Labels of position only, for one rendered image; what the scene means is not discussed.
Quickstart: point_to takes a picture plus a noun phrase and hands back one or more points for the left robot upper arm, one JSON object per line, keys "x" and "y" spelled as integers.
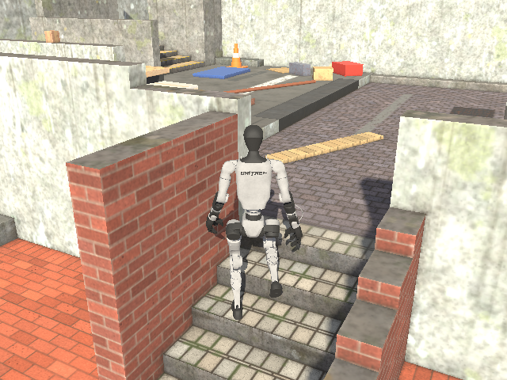
{"x": 225, "y": 179}

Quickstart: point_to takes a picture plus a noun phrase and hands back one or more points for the humanoid robot torso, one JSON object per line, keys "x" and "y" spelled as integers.
{"x": 253, "y": 190}

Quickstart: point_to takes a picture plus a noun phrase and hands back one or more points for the right robot hand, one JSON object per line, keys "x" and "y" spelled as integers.
{"x": 297, "y": 235}

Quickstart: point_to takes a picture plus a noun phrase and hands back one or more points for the left robot hand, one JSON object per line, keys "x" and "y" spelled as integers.
{"x": 209, "y": 224}

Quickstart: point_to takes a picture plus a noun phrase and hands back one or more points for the robot left foot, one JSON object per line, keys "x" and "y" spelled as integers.
{"x": 237, "y": 313}

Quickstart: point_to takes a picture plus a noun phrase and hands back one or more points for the left robot forearm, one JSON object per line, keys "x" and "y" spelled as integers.
{"x": 216, "y": 209}

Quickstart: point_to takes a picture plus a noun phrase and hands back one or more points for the right robot upper arm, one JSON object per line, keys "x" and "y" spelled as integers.
{"x": 282, "y": 180}

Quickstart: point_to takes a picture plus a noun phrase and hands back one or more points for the right robot forearm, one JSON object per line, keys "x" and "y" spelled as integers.
{"x": 291, "y": 213}

